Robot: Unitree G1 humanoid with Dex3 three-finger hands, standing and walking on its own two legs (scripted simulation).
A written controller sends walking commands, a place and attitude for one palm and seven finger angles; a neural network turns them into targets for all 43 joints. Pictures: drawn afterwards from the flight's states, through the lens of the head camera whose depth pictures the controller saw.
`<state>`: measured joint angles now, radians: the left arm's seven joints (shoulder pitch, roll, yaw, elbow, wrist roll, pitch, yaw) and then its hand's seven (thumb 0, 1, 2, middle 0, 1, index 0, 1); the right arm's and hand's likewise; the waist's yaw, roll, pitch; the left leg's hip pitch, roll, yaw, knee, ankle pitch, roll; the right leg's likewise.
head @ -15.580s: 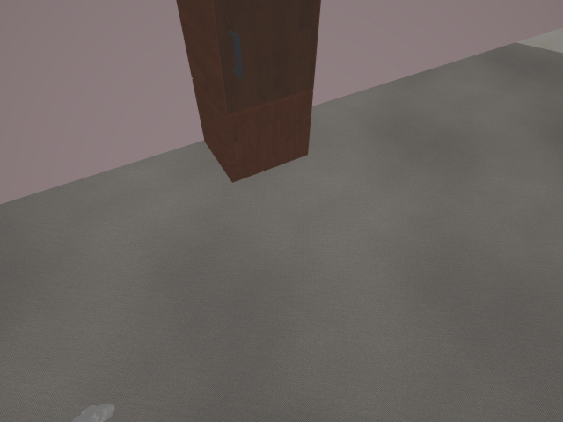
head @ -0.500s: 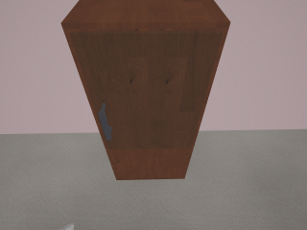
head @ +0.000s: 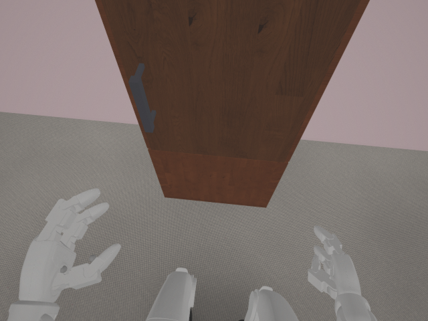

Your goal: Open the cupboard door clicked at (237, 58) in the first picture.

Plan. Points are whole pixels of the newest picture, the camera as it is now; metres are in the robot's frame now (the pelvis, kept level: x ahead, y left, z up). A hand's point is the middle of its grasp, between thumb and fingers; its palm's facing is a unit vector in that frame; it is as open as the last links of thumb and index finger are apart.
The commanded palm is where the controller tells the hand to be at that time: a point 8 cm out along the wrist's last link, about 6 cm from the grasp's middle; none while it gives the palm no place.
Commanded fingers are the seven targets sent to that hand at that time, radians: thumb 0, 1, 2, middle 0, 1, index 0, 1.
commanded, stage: raise the hand with hooked fingers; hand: left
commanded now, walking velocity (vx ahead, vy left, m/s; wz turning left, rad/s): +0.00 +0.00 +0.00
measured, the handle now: (145, 100) +0.55 +0.24 +0.03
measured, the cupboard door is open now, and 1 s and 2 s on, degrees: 0 0 0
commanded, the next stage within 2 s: move the hooked fingers beside the handle in 1.46 s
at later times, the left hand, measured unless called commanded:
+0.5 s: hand (82, 220) +0.25 +0.26 +0.04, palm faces +0.02 -1.00 -0.05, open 12.8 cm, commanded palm +0.23 +0.31 +0.05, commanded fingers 0.00 -0.45 0.32 -0.30 -1.17 -0.30 -1.17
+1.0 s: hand (60, 192) +0.30 +0.31 +0.05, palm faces +0.02 -1.00 -0.06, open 13.9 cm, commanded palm +0.27 +0.36 +0.05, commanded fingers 0.00 -0.50 0.30 -0.30 -1.20 -0.30 -1.20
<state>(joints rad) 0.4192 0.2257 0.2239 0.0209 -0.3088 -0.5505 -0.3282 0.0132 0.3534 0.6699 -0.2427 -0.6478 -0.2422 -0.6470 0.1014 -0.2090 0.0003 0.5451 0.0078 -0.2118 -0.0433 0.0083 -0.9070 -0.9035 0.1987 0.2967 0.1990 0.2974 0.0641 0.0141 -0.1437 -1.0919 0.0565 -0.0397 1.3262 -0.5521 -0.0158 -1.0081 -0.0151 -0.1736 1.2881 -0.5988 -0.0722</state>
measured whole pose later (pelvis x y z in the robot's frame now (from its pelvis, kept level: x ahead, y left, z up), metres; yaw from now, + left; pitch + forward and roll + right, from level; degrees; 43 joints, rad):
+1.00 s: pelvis +0.00 +0.04 +0.01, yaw -2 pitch +21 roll -4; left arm 0.01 0.39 0.43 0.38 -0.37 -0.41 -0.49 -0.01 -0.50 0.31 -0.30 -1.19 -0.30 -1.19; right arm 0.22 -0.28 0.02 0.56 0.03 -0.19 -0.06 0.01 -0.90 -0.90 0.20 0.30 0.20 0.30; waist 0.00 0.02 -0.14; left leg -1.10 0.04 0.02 1.27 -0.53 0.05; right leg -1.03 -0.03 -0.11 1.21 -0.54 0.00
